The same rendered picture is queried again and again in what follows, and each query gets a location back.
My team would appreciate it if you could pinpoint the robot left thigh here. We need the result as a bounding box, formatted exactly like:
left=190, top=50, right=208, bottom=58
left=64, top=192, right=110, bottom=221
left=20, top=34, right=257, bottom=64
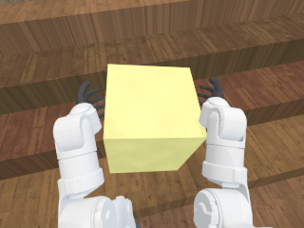
left=113, top=198, right=133, bottom=228

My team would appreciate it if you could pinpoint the carton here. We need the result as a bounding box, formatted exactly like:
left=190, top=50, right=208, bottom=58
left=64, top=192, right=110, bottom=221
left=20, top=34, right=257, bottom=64
left=103, top=64, right=207, bottom=174

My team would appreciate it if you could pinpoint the robot left shin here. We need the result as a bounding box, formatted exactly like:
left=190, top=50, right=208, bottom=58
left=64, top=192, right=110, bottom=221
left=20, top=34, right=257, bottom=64
left=116, top=196, right=136, bottom=228

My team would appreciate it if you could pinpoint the robot right hand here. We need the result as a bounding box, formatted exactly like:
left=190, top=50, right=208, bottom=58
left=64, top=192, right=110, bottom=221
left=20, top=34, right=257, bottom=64
left=198, top=77, right=224, bottom=105

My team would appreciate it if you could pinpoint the robot right upper arm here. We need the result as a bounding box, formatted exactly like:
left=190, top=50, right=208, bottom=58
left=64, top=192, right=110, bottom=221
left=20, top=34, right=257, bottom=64
left=193, top=188, right=273, bottom=228

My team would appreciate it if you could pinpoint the robot right forearm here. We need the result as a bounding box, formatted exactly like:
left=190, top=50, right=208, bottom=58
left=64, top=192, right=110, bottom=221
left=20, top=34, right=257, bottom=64
left=199, top=97, right=253, bottom=218

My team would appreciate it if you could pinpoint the robot left upper arm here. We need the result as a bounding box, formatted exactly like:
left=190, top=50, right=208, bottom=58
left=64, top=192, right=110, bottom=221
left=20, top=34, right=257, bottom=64
left=58, top=196, right=118, bottom=228

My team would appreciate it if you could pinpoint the robot left forearm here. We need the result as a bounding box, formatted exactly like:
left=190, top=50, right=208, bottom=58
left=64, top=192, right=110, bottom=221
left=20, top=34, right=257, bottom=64
left=52, top=103, right=105, bottom=228

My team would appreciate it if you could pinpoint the robot left hand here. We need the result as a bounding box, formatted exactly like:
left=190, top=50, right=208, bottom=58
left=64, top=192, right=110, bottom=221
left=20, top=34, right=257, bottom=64
left=76, top=81, right=105, bottom=119

